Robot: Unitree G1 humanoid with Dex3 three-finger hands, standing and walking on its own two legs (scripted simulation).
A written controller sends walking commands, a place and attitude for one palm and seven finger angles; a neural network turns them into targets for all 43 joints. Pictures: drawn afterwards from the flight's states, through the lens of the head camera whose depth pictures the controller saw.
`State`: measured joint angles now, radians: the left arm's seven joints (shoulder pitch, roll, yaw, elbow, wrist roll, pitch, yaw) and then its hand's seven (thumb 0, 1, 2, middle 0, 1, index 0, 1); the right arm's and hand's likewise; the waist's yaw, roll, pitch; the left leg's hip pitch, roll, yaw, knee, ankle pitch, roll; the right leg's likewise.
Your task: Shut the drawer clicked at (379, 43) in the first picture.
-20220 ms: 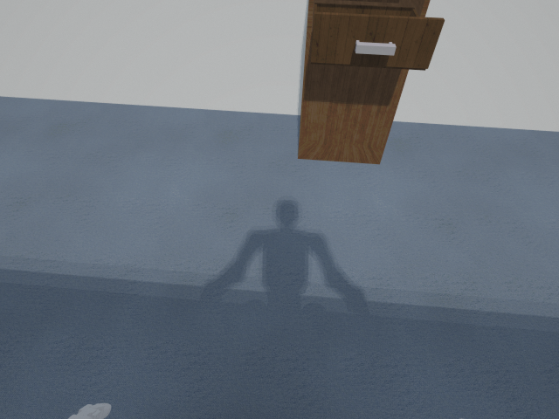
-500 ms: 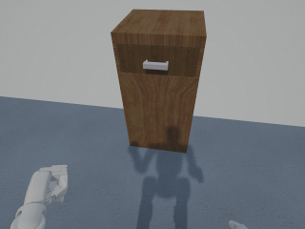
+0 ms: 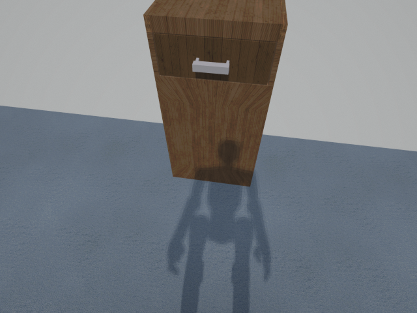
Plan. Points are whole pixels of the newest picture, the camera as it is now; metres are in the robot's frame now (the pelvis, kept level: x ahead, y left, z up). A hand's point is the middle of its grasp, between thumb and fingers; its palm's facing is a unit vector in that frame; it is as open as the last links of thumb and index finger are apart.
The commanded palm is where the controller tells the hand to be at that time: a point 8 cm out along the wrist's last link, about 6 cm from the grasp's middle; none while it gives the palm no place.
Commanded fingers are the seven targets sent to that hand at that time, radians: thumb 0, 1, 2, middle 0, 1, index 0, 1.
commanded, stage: let the arm hang, fingers relaxed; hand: left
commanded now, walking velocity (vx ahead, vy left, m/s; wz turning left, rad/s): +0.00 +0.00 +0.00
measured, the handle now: (211, 64) +0.89 +0.05 +0.00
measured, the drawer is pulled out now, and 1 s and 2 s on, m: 0.00 0.00 0.00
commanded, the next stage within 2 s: look to check the result in 0.48 s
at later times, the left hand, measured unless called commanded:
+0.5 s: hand out of the picture +0.01 +0.17 -0.17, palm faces +0.03 -0.98 -0.19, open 7.3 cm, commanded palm none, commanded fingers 0.00 0.90 0.90 -0.20 -0.30 -0.20 -0.30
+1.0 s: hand out of the picture +0.03 +0.17 -0.17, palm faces +0.01 -0.98 -0.20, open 7.4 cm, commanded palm none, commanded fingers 0.00 0.90 0.90 -0.20 -0.30 -0.20 -0.30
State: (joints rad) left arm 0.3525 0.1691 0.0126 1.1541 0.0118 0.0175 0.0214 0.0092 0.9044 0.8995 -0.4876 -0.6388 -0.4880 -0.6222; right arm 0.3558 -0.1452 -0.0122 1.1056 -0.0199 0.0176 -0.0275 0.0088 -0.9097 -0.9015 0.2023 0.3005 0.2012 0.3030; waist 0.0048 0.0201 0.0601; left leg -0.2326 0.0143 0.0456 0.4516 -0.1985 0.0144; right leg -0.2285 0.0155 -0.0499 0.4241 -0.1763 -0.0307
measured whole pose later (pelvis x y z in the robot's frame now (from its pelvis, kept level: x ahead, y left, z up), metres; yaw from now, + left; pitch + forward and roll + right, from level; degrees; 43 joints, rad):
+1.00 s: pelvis +0.02 +0.00 +0.00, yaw -1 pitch -2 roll +0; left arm 0.24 0.15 0.02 1.15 0.01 -0.01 0.03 0.00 0.90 0.90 -0.20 -0.30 -0.20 -0.30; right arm 0.27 -0.15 -0.02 1.14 -0.02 0.00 -0.03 0.01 -0.91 -0.90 0.20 0.30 0.20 0.30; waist -0.01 0.01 0.06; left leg -0.17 0.02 0.06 0.41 -0.21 0.01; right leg -0.18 0.02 -0.03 0.40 -0.19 -0.03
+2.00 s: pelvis +0.03 -0.01 +0.01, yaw -1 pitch -2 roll +0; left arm 0.22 0.18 0.02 1.16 0.01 -0.02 0.02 0.00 0.90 0.90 -0.20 -0.30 -0.20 -0.30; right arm 0.24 -0.18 -0.01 1.16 -0.02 -0.01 -0.03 0.01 -0.91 -0.90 0.20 0.30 0.20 0.30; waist -0.01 0.01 0.05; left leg -0.13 0.02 0.06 0.37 -0.21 0.00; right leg -0.14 0.03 -0.03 0.36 -0.19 -0.04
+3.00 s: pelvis +0.03 -0.01 +0.01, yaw -1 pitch -2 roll +0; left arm 0.22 0.20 0.02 1.16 0.01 -0.02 0.02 0.00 0.90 0.90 -0.20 -0.30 -0.20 -0.30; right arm 0.24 -0.20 -0.01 1.16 -0.02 -0.01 -0.03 0.01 -0.91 -0.90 0.20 0.30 0.20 0.30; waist -0.01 0.01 0.05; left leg -0.12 0.03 0.05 0.35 -0.20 -0.01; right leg -0.13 0.04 -0.04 0.35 -0.19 -0.04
